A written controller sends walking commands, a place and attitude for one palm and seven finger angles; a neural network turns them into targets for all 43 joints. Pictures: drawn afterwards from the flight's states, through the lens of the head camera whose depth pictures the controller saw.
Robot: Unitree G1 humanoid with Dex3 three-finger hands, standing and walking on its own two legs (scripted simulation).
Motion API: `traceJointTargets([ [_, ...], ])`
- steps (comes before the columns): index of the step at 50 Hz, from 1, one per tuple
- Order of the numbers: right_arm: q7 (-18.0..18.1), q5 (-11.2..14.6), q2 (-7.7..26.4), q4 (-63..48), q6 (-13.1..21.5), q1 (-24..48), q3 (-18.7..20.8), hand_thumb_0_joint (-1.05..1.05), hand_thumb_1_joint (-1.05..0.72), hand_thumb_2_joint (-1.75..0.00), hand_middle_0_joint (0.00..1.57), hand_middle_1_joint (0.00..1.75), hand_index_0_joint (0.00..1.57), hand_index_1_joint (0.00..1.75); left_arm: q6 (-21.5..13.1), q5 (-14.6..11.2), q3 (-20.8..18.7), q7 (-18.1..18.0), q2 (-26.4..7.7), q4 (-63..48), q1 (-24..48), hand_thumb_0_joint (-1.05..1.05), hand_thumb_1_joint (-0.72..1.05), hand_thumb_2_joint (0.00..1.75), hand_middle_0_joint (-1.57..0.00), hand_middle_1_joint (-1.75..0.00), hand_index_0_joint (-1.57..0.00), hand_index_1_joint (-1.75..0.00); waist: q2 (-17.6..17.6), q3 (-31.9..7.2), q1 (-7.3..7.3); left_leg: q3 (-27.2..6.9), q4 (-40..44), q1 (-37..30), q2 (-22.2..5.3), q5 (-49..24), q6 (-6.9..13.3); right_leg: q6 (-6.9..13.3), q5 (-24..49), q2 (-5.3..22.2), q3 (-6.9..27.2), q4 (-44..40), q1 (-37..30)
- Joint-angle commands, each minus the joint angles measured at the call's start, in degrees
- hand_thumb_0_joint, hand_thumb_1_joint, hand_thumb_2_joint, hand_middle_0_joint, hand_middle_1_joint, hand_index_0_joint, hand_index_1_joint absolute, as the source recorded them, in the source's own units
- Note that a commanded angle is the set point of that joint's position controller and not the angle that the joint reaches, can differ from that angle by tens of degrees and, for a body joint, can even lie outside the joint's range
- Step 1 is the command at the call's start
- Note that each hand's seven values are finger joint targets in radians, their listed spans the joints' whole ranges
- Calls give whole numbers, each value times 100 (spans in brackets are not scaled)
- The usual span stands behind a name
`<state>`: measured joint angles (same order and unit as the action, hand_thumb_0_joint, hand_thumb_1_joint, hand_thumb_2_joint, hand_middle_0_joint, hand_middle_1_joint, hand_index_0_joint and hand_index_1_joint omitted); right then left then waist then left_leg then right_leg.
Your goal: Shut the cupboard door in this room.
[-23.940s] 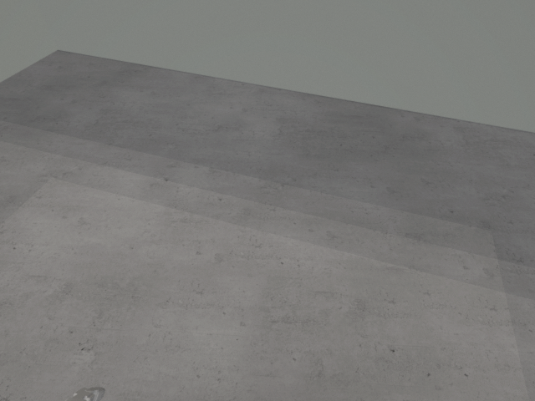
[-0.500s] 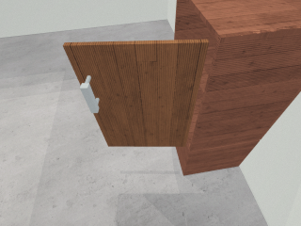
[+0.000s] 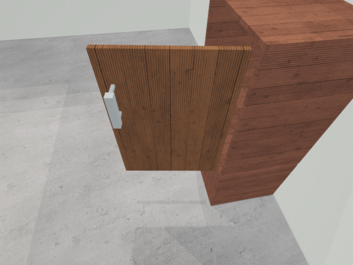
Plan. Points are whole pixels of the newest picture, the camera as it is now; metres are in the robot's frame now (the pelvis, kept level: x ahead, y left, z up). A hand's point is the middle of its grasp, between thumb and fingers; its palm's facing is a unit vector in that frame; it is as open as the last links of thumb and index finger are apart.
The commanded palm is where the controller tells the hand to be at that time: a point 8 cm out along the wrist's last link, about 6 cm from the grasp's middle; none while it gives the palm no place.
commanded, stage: look again from close up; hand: left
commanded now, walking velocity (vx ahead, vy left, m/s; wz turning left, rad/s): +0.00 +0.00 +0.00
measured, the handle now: (115, 106) +0.52 +0.22 +0.04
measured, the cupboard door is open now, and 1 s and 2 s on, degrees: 80 80 80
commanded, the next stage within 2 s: shuffle to correct the standing spot in 0.40 s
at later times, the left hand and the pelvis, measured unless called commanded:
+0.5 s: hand out of the picture -0.05 +0.18 -0.18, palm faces +0.03 -0.98 -0.19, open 7.4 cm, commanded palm none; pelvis -0.04 +0.00 +0.00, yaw +1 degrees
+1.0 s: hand out of the picture -0.02 +0.16 -0.19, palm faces +0.06 -0.99 -0.13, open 7.4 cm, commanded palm none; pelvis +0.03 +0.00 -0.01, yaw +0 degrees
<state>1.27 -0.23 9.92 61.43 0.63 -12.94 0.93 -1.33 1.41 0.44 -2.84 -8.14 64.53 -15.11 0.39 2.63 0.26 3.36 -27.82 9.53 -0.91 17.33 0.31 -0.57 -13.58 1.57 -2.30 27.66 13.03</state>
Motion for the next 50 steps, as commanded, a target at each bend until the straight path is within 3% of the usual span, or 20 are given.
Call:
traceJointTargets([
  [1,54,-25,460,-383,163,-610,52,0,-90,-90,20,30,20,30,-129,-66,-114,-52,-778,-362,-454,0,90,90,-20,-30,-20,-30,108,-1076,-100,-434,62,-14,-457,-2027,25,312,2760,722,425,322,-798],
  [3,56,-42,479,-433,119,-496,30,0,-90,-90,20,30,20,30,-37,-38,-88,-5,-733,-419,-314,0,90,90,-20,-30,-20,-30,161,-272,-58,-536,279,307,-529,-1701,85,278,1330,532,368,28,-309],
  [6,4,-50,526,-526,63,-422,22,0,-90,-90,20,30,20,30,38,-32,-65,42,-703,-492,-310,0,90,90,-20,-30,-20,-30,-132,534,-26,-704,730,905,-420,-96,127,237,-309,438,473,-409,144],
  [9,-15,-76,555,-507,63,-520,29,0,-90,-90,20,30,20,30,67,-21,-94,65,-726,-575,-389,0,90,90,-20,-30,-20,-30,203,470,-22,-800,1006,1094,-422,595,153,228,-429,371,416,-365,38],
  [12,-24,-81,582,-528,52,-570,41,0,-90,-90,20,30,20,30,69,-19,-100,82,-694,-617,-496,0,90,90,-20,-30,-20,-30,-75,454,-2,-831,1053,1212,-385,877,170,209,-646,374,428,-438,55],
  [14,-29,-86,575,-505,56,-650,45,0,-90,-90,20,30,20,30,77,-11,-115,87,-689,-657,-498,0,90,90,-20,-30,-20,-30,-24,445,-7,-870,1133,1276,-402,1006,185,200,-670,363,384,-415,47],
  [25,-12,-47,387,-176,99,-891,-17,0,-90,-90,20,30,20,30,0,-49,-89,83,-582,-505,-681,0,90,90,-20,-30,-20,-30,-83,269,-27,-694,955,921,-376,287,145,220,-270,458,506,-580,38],
  [27,-16,-72,395,-91,76,-963,-21,0,-90,-90,20,30,20,30,7,-27,-102,96,-549,-437,-797,0,90,90,-20,-30,-20,-30,-168,222,-7,-645,901,911,-360,878,158,247,-944,425,495,-555,36],
  [31,-35,-110,397,-80,22,-963,13,0,-90,-90,20,30,20,30,40,8,-176,130,-539,-441,-927,0,90,90,-20,-30,-20,-30,-77,633,27,-668,828,1278,-339,1675,240,336,-1824,361,592,-515,345],
  [38,-33,-90,224,-66,132,-1101,17,0,-90,-90,20,30,20,30,-45,-3,-260,175,-517,-450,-1091,0,90,90,-20,-30,-20,-30,-115,686,11,-551,448,1178,-254,1304,294,545,-1791,424,809,-468,428],
  [42,-24,-83,166,-69,194,-1163,9,0,-90,-90,20,30,20,30,-85,-18,-290,176,-466,-421,-1170,0,90,90,-20,-30,-20,-30,-317,667,-3,-414,155,1122,-193,825,299,622,-1440,500,867,-386,350],
  [45,3,-64,215,3,265,-1311,19,0,-90,-90,20,30,20,30,-104,-7,-293,185,-388,-446,-1085,0,90,90,-20,-30,-20,-30,168,537,-80,-624,327,737,-413,247,383,537,-683,287,490,112,431],
  [47,44,-58,368,113,312,-1468,47,0,-90,-90,20,30,20,30,-132,5,-268,193,-242,-459,-1023,0,90,90,-20,-30,-20,-30,637,327,-101,-965,533,296,-816,-757,565,426,37,41,-11,769,487],
  [49,97,-66,453,158,316,-1499,63,0,-90,-90,20,30,20,30,-157,10,-253,188,-146,-492,-948,0,90,90,-20,-30,-20,-30,749,323,-69,-1063,380,-45,-1043,-2263,763,363,58,-74,-262,930,600],
  [50,105,-72,439,141,305,-1393,63,0,-90,-90,20,30,20,30,-166,-1,-264,190,-125,-456,-1008,0,90,90,-20,-30,-20,-30,614,312,-15,-918,161,-15,-987,-2608,739,391,108,-61,-264,730,407],
])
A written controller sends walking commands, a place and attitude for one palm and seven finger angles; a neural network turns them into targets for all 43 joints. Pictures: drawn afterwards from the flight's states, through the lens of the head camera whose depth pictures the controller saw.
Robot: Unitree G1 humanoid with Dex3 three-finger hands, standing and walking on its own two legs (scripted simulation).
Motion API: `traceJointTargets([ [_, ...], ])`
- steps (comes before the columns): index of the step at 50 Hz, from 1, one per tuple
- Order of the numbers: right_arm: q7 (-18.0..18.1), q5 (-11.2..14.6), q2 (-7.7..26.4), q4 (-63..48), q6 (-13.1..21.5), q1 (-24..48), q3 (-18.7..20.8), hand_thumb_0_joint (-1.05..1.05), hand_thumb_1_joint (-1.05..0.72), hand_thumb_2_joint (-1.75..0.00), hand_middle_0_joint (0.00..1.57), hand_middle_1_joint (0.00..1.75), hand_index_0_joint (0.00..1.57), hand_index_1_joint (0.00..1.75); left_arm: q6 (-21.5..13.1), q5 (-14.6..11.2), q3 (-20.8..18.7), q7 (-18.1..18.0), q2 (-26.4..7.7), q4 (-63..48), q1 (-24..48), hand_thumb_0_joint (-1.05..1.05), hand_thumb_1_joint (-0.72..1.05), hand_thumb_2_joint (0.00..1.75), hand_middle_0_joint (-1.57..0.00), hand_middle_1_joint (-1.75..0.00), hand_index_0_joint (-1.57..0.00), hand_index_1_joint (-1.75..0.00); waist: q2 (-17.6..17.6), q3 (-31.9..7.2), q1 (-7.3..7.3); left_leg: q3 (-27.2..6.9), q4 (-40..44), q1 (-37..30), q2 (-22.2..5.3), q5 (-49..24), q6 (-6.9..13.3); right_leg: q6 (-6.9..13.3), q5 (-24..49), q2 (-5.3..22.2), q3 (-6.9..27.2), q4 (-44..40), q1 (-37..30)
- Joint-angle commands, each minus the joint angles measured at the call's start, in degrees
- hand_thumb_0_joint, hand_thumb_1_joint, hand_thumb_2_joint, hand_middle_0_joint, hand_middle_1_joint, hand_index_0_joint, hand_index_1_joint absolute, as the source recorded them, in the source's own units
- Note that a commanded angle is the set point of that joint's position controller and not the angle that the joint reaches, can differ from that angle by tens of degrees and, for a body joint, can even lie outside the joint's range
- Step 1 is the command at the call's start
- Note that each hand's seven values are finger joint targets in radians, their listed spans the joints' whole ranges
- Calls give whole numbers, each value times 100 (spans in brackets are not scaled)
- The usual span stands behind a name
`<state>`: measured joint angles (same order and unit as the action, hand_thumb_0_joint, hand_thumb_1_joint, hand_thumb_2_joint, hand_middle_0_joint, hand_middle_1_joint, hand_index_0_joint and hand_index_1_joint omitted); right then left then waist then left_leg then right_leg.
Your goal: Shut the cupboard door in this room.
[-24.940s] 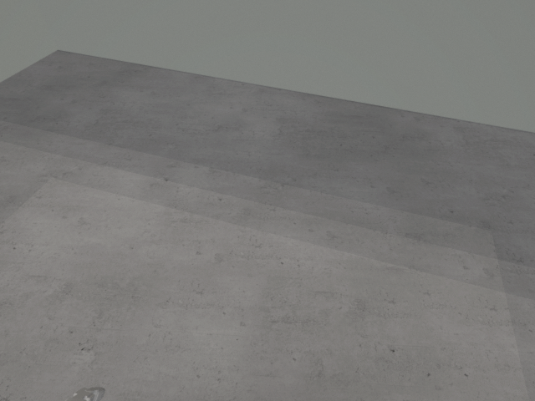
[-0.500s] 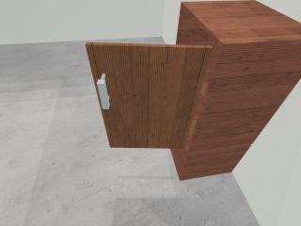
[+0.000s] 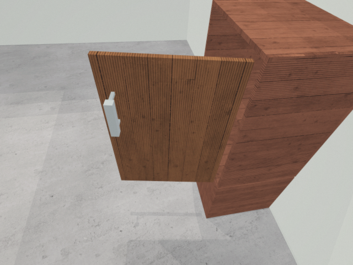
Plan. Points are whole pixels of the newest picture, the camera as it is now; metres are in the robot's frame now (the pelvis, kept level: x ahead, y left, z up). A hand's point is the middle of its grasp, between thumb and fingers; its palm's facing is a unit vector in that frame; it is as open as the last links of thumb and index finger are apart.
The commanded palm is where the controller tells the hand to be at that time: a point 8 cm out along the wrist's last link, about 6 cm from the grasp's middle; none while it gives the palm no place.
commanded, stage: shuffle to correct the standing spot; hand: left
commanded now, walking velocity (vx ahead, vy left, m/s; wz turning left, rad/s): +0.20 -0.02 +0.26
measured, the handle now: (114, 114) +0.50 +0.22 +0.05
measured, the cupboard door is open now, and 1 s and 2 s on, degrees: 80 80 80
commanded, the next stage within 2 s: come to a stop and stand still in 0.10 s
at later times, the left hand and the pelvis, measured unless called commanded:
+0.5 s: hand out of the picture +0.07 +0.19 -0.17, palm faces +0.06 -0.99 -0.16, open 7.3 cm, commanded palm none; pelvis +0.06 +0.02 +0.01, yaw +2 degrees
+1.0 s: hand out of the picture +0.08 +0.16 -0.16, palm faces +0.05 -0.98 -0.19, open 7.3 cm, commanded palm none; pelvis +0.07 -0.02 +0.02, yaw +2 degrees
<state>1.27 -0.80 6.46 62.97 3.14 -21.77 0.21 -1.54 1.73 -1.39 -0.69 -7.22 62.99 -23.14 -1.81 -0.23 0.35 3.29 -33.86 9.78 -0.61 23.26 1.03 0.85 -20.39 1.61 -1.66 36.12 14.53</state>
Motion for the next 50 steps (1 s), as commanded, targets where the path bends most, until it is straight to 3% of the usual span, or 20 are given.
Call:
traceJointTargets([
  [1,101,-4,742,-64,52,-369,130,0,-90,-90,20,30,20,30,-162,-39,-109,-24,-274,-233,-391,0,90,90,-20,-30,-20,-30,565,565,99,-655,358,337,-796,-3145,562,313,1190,55,-175,-349,-269],
  [3,27,11,389,-368,86,129,87,0,-90,-90,20,30,20,30,-213,-36,-258,-86,-819,57,-1287,0,90,90,-20,-30,-20,-30,-1208,427,444,301,-1321,2279,56,-1040,165,818,3001,1223,1328,-1105,-1996],
  [4,-4,-8,346,-558,67,621,106,0,-90,-90,20,30,20,30,-228,-31,-297,-126,-910,163,-1594,0,90,90,-20,-30,-20,-30,-1534,504,591,301,-2182,2955,73,886,100,1256,3831,1886,2035,-1442,-2246],
  [5,-29,-1,360,-694,74,982,122,0,-90,-90,20,30,20,30,-229,32,-275,-168,-838,154,-1591,0,90,90,-20,-30,-20,-30,-906,572,643,13,-2509,3288,-98,1236,111,1520,4108,2083,2121,-1416,-2330],
  [7,-112,33,247,-739,55,1074,172,0,-90,-90,20,30,20,30,-186,59,-246,-174,-821,-69,-951,0,90,90,-20,-30,-20,-30,-504,547,355,-243,-1995,2805,-338,1078,156,1333,2915,1890,1590,-1441,-1599],
  [10,-164,-5,114,-355,-11,144,146,0,-90,-90,20,30,20,30,-122,-23,-240,-94,-803,-338,35,0,90,90,-20,-30,-20,-30,-589,629,-281,520,-100,254,71,-866,77,723,605,1070,420,-1557,515],
  [11,-142,-29,279,-201,-5,-263,170,0,-90,-90,20,30,20,30,-87,-46,-224,-70,-695,-361,103,0,90,90,-20,-30,-20,-30,-298,656,-435,426,282,-430,59,-966,50,551,282,767,148,-1016,957],
  [12,-88,-83,726,-64,15,-775,257,0,-90,-90,20,30,20,30,-44,-58,-172,-53,-455,-426,66,0,90,90,-20,-30,-20,-30,731,536,-553,-825,906,-803,-742,-861,289,276,0,296,-178,233,1385],
  [13,-18,-122,1241,-49,20,-1244,346,0,-90,-90,20,30,20,30,-11,-74,-119,-67,-214,-593,10,0,90,90,-20,-30,-20,-30,1774,306,-631,-2852,1936,-659,-2205,-1157,944,7,-1351,-176,-501,1810,1724],
  [14,-3,-120,1264,-179,-46,-923,316,0,-90,-90,20,30,20,30,1,-42,-146,-102,-369,-705,121,0,90,90,-20,-30,-20,-30,1066,372,-473,-3027,2145,-164,-2443,-980,1335,168,-1506,-41,-19,2495,1655],
  [16,61,-112,849,-352,-32,-62,160,0,-90,-90,20,30,20,30,46,-14,-98,-109,-223,-547,269,0,90,90,-20,-30,-20,-30,1028,790,-141,-2158,2024,660,-2067,-2218,1159,79,-812,319,273,2780,1555],
  [18,109,-83,657,-444,24,390,45,0,-90,-90,20,30,20,30,124,-73,-44,-76,-107,-361,-15,0,90,90,-20,-30,-20,-30,944,510,105,-1186,1781,796,-1674,-3850,989,-57,-449,340,198,1982,786],
  [20,143,-68,836,-418,-17,424,89,0,-90,-90,20,30,20,30,205,-106,-9,-78,-107,-307,-59,0,90,90,-20,-30,-20,-30,766,-43,68,-803,1488,240,-1566,-4580,979,-137,-380,214,19,1159,388],
  [24,161,-58,1021,-363,-167,376,241,0,-90,-90,20,30,20,30,267,-70,-38,-78,-187,-480,226,0,90,90,-20,-30,-20,-30,614,-96,-50,-825,1356,13,-1580,-4118,954,-137,-125,77,-161,297,216],
  [27,136,-35,951,-383,-237,533,271,0,-90,-90,20,30,20,30,254,-58,-85,-91,-327,-505,177,0,90,90,-20,-30,-20,-30,866,45,75,-705,1158,402,-1347,-3218,688,-113,592,84,-147,-607,-279],
  [29,87,13,662,-425,-250,567,233,0,-90,-90,20,30,20,30,152,-36,-91,-132,-581,-528,154,0,90,90,-20,-30,-20,-30,207,139,72,-397,785,767,-742,-1979,226,70,1798,480,535,-1208,-520],
  [31,25,18,455,-415,-317,453,188,0,-90,-90,20,30,20,30,108,-63,-46,-116,-783,-586,445,0,90,90,-20,-30,-20,-30,-314,92,-129,-42,755,504,-307,-871,-32,342,1794,957,903,-1374,-36],
  [33,11,1,421,-290,-366,378,169,0,-90,-90,20,30,20,30,87,-74,-19,-122,-790,-605,664,0,90,90,-20,-30,-20,-30,-683,153,-189,0,764,208,-280,-777,-71,351,1136,888,868,-1667,245],
  [38,-7,-11,499,-76,-258,412,90,0,-90,-90,20,30,20,30,68,-106,37,-114,-641,-478,556,0,90,90,-20,-30,-20,-30,129,296,-35,-277,1350,179,-541,-1351,-5,128,980,465,537,-1610,-24],
  [50,3,11,447,202,-251,254,8,0,-90,-90,20,30,20,30,-1,-112,87,-137,-565,-168,268,0,90,90,-20,-30,-20,-30,112,543,-19,-239,1568,105,-508,-1238,-57,136,882,468,489,-1931,-128],
])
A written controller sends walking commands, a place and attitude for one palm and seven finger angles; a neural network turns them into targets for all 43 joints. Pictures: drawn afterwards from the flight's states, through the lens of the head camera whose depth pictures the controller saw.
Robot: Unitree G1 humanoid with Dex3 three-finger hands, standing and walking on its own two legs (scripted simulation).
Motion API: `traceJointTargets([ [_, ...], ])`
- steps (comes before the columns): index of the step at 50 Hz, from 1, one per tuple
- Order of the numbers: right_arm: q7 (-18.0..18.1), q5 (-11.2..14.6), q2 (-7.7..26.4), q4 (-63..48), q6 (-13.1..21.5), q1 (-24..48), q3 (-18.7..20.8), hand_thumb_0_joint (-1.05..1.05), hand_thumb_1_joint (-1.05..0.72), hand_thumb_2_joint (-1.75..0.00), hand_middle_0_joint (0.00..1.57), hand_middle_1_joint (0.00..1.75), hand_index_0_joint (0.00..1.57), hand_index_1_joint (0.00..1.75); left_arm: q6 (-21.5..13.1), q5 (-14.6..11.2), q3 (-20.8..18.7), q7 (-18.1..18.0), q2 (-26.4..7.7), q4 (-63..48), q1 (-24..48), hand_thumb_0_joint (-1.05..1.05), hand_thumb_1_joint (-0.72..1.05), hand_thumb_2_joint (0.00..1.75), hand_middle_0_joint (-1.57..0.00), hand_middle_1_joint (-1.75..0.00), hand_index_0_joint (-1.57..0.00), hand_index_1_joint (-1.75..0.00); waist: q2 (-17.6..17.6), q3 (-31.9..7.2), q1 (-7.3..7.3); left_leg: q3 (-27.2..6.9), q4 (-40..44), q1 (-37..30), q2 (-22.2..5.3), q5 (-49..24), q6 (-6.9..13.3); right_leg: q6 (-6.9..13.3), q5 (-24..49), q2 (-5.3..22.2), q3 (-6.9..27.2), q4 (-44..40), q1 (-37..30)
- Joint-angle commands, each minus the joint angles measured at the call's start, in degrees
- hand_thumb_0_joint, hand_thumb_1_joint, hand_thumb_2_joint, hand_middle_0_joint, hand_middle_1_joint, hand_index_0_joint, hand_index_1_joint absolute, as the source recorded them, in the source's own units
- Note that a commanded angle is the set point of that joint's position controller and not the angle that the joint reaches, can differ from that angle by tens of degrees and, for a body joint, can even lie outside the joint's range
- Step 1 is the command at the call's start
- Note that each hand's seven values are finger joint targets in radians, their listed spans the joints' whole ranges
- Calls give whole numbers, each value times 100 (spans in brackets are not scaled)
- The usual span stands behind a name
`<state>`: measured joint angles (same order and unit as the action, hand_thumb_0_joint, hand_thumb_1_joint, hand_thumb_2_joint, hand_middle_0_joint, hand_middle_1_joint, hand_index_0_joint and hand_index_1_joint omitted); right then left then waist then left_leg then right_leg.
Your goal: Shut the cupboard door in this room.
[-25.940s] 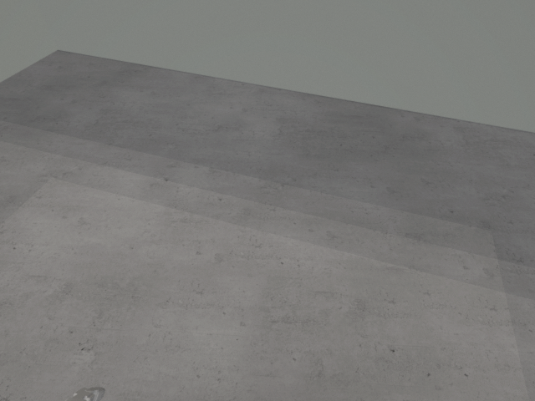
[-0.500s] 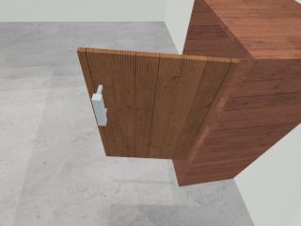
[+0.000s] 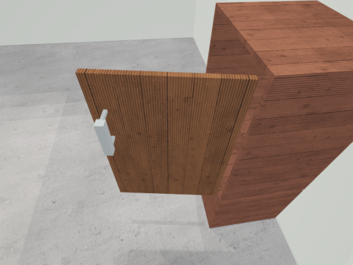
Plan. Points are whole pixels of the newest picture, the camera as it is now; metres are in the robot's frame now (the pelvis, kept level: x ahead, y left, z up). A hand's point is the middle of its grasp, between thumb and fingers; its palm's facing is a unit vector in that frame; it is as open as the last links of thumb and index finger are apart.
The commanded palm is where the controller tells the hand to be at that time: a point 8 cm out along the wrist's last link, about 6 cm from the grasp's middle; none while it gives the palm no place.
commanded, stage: come to a stop and stand still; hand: left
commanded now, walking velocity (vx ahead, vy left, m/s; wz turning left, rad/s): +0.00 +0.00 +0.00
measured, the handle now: (107, 132) +0.43 +0.22 +0.03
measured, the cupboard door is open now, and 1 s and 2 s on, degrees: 80 80 80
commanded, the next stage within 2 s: look again from close up in 0.12 s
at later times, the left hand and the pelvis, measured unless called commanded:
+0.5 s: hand out of the picture +0.00 +0.20 -0.18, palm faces +0.02 -0.98 -0.18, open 7.4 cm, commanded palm none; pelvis -0.01 +0.03 +0.00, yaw +1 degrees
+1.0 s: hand (75, 237) +0.18 +0.23 -0.03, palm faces +0.22 -0.97 -0.09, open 7.1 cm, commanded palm +0.10 +0.27 -0.06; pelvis -0.01 +0.05 -0.03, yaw +5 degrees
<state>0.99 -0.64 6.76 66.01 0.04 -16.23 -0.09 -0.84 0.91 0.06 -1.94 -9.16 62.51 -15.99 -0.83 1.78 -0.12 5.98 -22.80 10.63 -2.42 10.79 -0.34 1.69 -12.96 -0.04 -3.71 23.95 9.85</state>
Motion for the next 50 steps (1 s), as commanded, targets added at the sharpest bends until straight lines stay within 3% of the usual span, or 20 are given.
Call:
traceJointTargets([
  [1,32,-5,412,-88,59,-336,40,0,-90,-90,20,30,20,30,-75,-29,-56,-14,-360,-100,-486,0,90,90,-20,-30,-20,-30,-49,298,23,-497,462,-6,-328,25,80,49,100,626,694,-722,326],
  [2,-11,22,815,-515,147,308,116,0,-90,-90,20,30,20,30,-162,67,-36,-221,-582,81,-844,0,90,90,-20,-30,-20,-30,183,491,234,-335,-798,434,-414,-28,-70,-95,1907,979,967,-555,452],
  [3,14,14,569,-624,162,33,60,0,-90,-90,20,30,20,30,-218,26,-72,-216,-804,7,-655,0,90,90,-20,-30,-20,-30,314,119,-143,-410,-538,184,-234,-160,-122,138,3581,1275,1027,-273,142],
  [4,26,2,434,-610,188,-381,78,0,-90,-90,20,30,20,30,-237,-34,-63,-190,-725,-144,-678,0,90,90,-20,-30,-20,-30,192,-556,-164,-379,-433,-46,-238,154,-23,246,2824,1171,921,-63,-187],
  [5,33,6,492,-564,185,-421,89,0,-90,-90,20,30,20,30,-242,-34,-50,-162,-642,-185,-558,0,90,90,-20,-30,-20,-30,-16,-767,-161,-419,-429,-68,-240,9,5,238,2268,1033,808,-25,-294],
  [7,21,4,552,-615,112,-321,116,0,-90,-90,20,30,20,30,-183,-21,-38,-120,-556,-251,-456,0,90,90,-20,-30,-20,-30,-376,-216,-147,-445,-364,54,-213,236,38,202,485,902,828,-361,278],
  [9,1,-16,543,-652,92,-324,110,0,-90,-90,20,30,20,30,-130,4,-27,-101,-487,-308,-386,0,90,90,-20,-30,-20,-30,-187,408,-145,-528,-220,213,-247,304,76,187,-544,760,763,-498,822],
  [11,-15,-31,604,-687,73,-350,115,0,-90,-90,20,30,20,30,-103,9,-28,-85,-475,-332,-438,0,90,90,-20,-30,-20,-30,-141,583,-130,-567,-107,374,-230,575,95,161,-1039,692,757,-507,992],
  [19,-7,-30,701,-757,134,-297,108,0,-90,-90,20,30,20,30,-60,14,-34,-62,-452,-422,-601,0,90,90,-20,-30,-20,-30,229,368,-10,-818,350,630,-315,814,196,73,-476,576,566,-243,507],
  [39,5,15,814,-492,186,-173,73,0,-90,-90,20,30,20,30,-37,1,-6,-63,-463,-282,-588,0,90,90,-20,-30,-20,-30,84,238,37,-803,510,259,-375,119,244,-61,273,662,430,-226,160],
  [40,-3,51,1007,-849,201,225,77,0,-90,-90,20,30,20,30,-68,89,28,-249,-606,-79,-774,0,90,90,-20,-30,-20,-30,205,331,157,-592,-504,342,-540,-824,106,-57,1010,823,631,-207,464],
  [41,470,86,2241,-2731,1240,-267,317,0,-90,-90,20,30,20,30,-1566,-672,-2215,-254,-3829,-9963,4477,0,90,90,-20,-30,-20,-30,511,-2035,-1071,-1158,-375,-1374,-301,-1564,29,-99,1188,87,-53,804,367],
  [42,493,436,1348,-2631,1677,189,-25,0,-90,-90,20,30,20,30,-1105,-751,-64,-269,-1011,-8235,285,0,90,90,-22,-32,-22,-32,2003,-3011,-55,-1191,-399,-1947,-332,-1833,-216,-14,-122,-95,-185,1346,905],
  [43,380,266,1298,-2618,1975,404,3,0,-90,-90,20,30,20,30,-367,-993,299,-364,-9,-7710,-1203,0,90,90,-24,-34,-24,-34,2063,-2240,-48,-1319,116,-1222,-411,-1764,-494,-14,-706,-136,-245,1573,1126],
  [44,258,360,1228,-2375,2147,279,29,0,-90,-90,20,30,20,30,-159,-946,610,-423,344,-6870,-931,0,90,90,-25,-36,-25,-36,1215,-709,-266,-1337,187,-2,-264,-635,-345,-78,-797,-31,-162,1616,1626],
  [45,151,290,1390,-2638,2246,274,176,0,-90,-90,20,30,20,30,-418,-958,535,-409,295,-7024,-400,0,90,90,-27,-38,-27,-38,884,103,-432,-1338,-68,623,-114,502,-198,-49,-708,-2,-221,1246,1780],
  [47,7,164,1498,-2996,2306,374,296,0,-90,-90,20,30,20,30,-1091,-1002,-73,-153,10,-5956,-1265,0,90,90,-31,-42,-31,-42,-335,293,-297,-1248,-787,1690,151,1519,-83,-11,-1027,-24,-336,1038,2263],
  [48,-105,155,1518,-3214,2305,468,359,0,-90,-90,20,30,20,30,-1521,-1119,-384,135,-127,-5542,-1899,0,90,90,-33,-44,-33,-44,-309,-24,-34,-1121,-1162,1927,281,1301,-153,55,-1185,-39,-303,1253,2333],
  [49,-172,136,1419,-3388,2264,534,411,0,-90,-90,20,30,20,30,-2015,-1265,-353,482,85,-5292,-2250,0,90,90,-35,-46,-35,-46,-1233,-193,68,-982,-1600,2271,269,1233,-149,55,-1460,-44,-338,1584,2625],
  [50,-228,101,1432,-3524,2213,639,473,0,-90,-90,20,30,20,30,-2557,-1381,-365,890,170,-5266,-2317,0,90,90,-36,-48,-36,-48,-1695,-305,127,-829,-2038,2631,290,1193,-143,45,-1685,-36,-268,1870,2927],
])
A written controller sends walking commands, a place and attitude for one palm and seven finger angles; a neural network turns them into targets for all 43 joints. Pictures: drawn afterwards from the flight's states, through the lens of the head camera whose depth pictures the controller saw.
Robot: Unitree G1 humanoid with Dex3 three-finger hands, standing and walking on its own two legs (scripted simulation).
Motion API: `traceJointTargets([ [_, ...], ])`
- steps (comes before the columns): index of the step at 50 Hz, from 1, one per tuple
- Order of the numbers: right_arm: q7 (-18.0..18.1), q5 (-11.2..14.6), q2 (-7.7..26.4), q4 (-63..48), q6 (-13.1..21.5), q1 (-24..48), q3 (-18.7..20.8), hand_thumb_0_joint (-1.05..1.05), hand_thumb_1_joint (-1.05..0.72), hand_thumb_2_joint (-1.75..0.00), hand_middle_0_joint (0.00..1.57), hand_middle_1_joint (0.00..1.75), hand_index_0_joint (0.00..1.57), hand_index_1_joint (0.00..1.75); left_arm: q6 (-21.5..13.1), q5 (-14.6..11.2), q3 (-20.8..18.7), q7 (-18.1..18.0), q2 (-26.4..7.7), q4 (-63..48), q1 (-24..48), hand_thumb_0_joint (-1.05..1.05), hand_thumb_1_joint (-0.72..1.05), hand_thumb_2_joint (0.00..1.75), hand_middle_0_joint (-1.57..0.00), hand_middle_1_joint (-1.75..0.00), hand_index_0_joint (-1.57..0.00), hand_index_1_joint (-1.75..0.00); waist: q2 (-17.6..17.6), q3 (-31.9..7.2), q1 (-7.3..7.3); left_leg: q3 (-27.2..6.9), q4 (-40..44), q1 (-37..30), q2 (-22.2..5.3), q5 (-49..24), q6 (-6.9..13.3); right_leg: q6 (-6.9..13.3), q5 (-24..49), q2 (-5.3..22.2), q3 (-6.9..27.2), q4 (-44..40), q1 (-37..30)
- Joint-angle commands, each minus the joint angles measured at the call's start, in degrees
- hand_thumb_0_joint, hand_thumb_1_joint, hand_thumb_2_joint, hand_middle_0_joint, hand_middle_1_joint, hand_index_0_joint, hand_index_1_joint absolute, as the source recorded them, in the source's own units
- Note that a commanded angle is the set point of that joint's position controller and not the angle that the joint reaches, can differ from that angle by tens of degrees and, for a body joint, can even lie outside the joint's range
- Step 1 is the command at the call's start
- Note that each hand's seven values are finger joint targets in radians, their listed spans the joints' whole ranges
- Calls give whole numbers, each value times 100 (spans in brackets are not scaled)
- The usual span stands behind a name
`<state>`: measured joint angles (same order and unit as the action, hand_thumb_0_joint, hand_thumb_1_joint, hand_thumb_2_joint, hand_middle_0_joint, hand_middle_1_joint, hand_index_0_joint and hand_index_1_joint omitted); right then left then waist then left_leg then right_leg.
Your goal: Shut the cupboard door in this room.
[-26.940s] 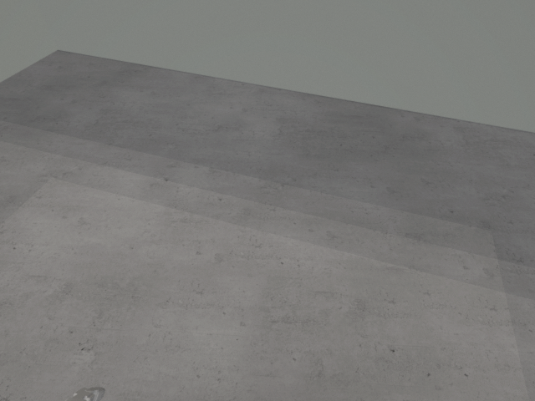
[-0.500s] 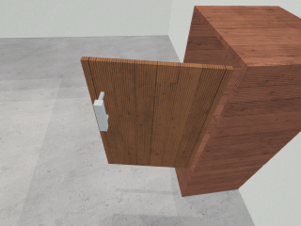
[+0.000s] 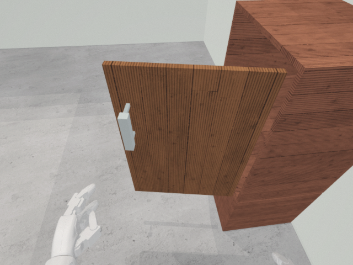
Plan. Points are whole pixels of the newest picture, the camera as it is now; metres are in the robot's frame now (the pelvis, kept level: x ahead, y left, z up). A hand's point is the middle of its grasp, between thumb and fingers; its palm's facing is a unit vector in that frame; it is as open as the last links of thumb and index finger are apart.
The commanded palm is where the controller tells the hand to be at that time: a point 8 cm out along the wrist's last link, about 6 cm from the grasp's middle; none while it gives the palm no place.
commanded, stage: raise the hand and make a fist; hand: left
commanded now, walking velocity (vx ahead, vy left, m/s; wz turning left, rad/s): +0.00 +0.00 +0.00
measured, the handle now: (128, 127) +0.46 +0.14 +0.06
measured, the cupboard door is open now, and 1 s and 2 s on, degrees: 80 80 80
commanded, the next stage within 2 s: bring the fist close to the handle in 1.72 s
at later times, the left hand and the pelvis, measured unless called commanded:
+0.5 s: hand (109, 238) +0.19 +0.15 -0.01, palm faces -0.10 -0.99 -0.03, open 4.8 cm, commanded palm +0.16 +0.21 +0.00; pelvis -0.01 -0.04 -0.07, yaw +0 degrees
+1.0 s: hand (94, 221) +0.21 +0.17 +0.03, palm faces -0.05 -1.00 -0.03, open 3.1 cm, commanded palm +0.19 +0.23 +0.04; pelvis +0.01 -0.01 -0.04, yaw -1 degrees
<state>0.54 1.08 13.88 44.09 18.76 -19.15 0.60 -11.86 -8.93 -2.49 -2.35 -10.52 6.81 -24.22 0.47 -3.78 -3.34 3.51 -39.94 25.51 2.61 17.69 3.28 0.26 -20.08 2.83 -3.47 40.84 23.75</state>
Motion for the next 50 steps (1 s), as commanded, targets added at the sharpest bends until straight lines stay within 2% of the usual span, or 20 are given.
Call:
traceJointTargets([
  [1,-231,-98,765,-1486,284,992,464,0,-90,-90,20,30,20,30,-1982,-492,-212,1347,195,214,-1429,0,90,90,-38,-50,-38,-50,-1801,56,511,-486,-699,1488,-170,479,-502,206,-1038,-284,-158,487,1686],
  [2,-271,-98,808,-1662,232,1091,524,0,-90,-90,20,30,20,30,-2441,-519,-425,1755,-78,147,-1448,0,90,90,-40,-52,-40,-52,-1501,-127,571,-420,-1039,1742,-142,450,-491,250,-972,-251,-8,795,1788],
  [3,-308,-65,814,-1814,150,1113,565,0,-90,-90,20,30,20,30,-2613,-484,-802,1988,-493,246,-1500,0,90,90,-42,-54,-42,-54,-773,-234,700,-382,-1223,1879,-118,400,-467,308,-842,-228,139,1069,1827],
  [4,-305,-23,822,-2099,84,1268,542,0,-90,-90,20,30,20,30,-2571,-522,-892,2123,-633,-93,-1453,0,90,90,-44,-56,-44,-56,-318,-470,805,-356,-1243,1946,-85,536,-416,312,-888,-239,152,1261,1870],
  [6,-226,54,806,-2482,-45,1401,502,0,-90,-90,20,30,20,30,-2222,-686,-970,2159,-741,-943,-1111,0,90,90,-47,-60,-47,-60,257,-928,837,-440,-1182,1837,-126,817,-356,293,-946,-287,162,1462,1943],
  [8,-96,66,771,-2626,-143,1315,452,0,-90,-90,20,30,20,30,-1970,-857,-1183,1987,-1031,-1908,-489,0,90,90,-51,-64,-51,-64,426,-1183,711,-532,-1352,1984,-147,1021,-283,256,-1179,-305,396,1404,1968],
  [10,9,54,697,-2724,-148,1126,393,0,-90,-90,20,30,20,30,-1992,-859,-976,1777,-931,-2999,-142,0,90,90,-55,-68,-55,-68,729,-1528,495,-614,-1576,1633,-205,674,-200,233,-862,-368,421,1365,2048],
  [12,99,21,671,-2596,-140,898,336,0,-90,-90,20,30,20,30,-2118,-822,-777,1694,-919,-3462,148,0,90,90,-58,-72,-58,-72,733,-1574,262,-621,-1881,1544,-243,244,-149,205,-446,-403,459,1364,2132],
  [13,149,2,687,-2506,-117,832,296,0,-90,-90,20,30,20,30,-2191,-807,-667,1738,-938,-3585,449,0,90,90,-60,-74,-60,-74,508,-1524,101,-648,-2061,1623,-271,150,-116,176,-326,-432,478,1407,2219],
  [16,238,29,719,-2298,-103,799,265,0,-90,-90,20,30,20,30,-2038,-829,-522,2072,-799,-2877,202,0,90,90,-66,-80,-66,-80,376,-1239,2,-650,-2277,1939,-307,160,-126,128,-291,-421,535,1315,2300],
  [18,291,98,717,-2252,-142,874,243,0,-90,-90,20,30,20,30,-1631,-862,-646,2299,-928,-2408,22,0,90,90,-69,-84,-69,-84,292,-1169,115,-627,-2270,2110,-298,189,-118,102,-428,-398,686,1138,2120],
  [21,330,160,640,-2390,-260,923,252,0,-90,-90,20,30,20,30,-1004,-1028,-1140,2453,-1171,-2258,-376,0,90,90,-75,-90,-75,-90,-88,-1579,363,-569,-2159,2173,-275,6,-156,-59,-150,-209,935,895,1385],
  [23,343,155,559,-2421,-358,1028,242,0,-90,-90,20,30,20,30,-750,-1122,-1548,2375,-1327,-2234,-561,0,90,90,-79,-94,-79,-94,-125,-1811,590,-594,-2087,2148,-253,-259,-179,-124,358,-164,973,953,953],
  [25,328,133,468,-2475,-391,991,228,0,-90,-90,20,30,20,30,-765,-1230,-1603,2274,-1190,-2479,-635,0,90,90,-82,-98,-82,-98,-215,-1951,632,-610,-1949,2022,-261,-491,-211,-162,925,-124,869,1028,711],
  [30,323,104,522,-2400,-356,876,208,0,-90,-90,20,30,20,30,-1145,-1205,-1290,2152,-988,-2380,-393,0,90,90,-92,-108,-92,-108,-271,-1343,439,-619,-1781,2050,-281,-209,-221,-109,483,-173,739,946,1154],
  [34,318,127,627,-2406,-246,794,219,0,-90,-90,20,30,20,30,-1338,-1158,-1130,2194,-1069,-2506,-281,0,90,90,-99,-116,-99,-116,43,-1404,423,-611,-1607,1755,-279,-137,-187,4,95,-227,635,913,1278],
  [43,291,144,698,-2453,-307,742,195,0,-90,-90,20,30,20,30,-1149,-1020,-1181,1788,-1151,-2775,-227,0,90,90,-115,-134,-115,-134,291,-1307,458,-702,-944,1070,-326,-204,-186,165,207,-451,55,919,1207],
  [45,273,155,705,-2491,-340,721,154,0,-90,-90,20,30,20,30,-1053,-981,-999,1771,-1004,-2702,-145,0,90,90,-119,-138,-119,-138,386,-1110,391,-732,-805,1000,-340,-81,-205,159,150,-456,-6,849,1264],
  [48,271,149,760,-2488,-375,701,131,0,-90,-90,20,30,20,30,-915,-925,-1048,1753,-1129,-2613,38,0,90,90,-124,-144,-124,-144,300,-991,333,-796,-676,899,-371,58,-214,160,74,-469,-41,753,1239],
  [50,255,164,748,-2544,-372,701,79,0,-90,-90,20,30,20,30,-849,-884,-898,1764,-1028,-2698,159,0,90,90,-128,-148,-128,-148,484,-968,318,-818,-556,744,-388,88,-220,161,60,-467,-71,686,1236],
])
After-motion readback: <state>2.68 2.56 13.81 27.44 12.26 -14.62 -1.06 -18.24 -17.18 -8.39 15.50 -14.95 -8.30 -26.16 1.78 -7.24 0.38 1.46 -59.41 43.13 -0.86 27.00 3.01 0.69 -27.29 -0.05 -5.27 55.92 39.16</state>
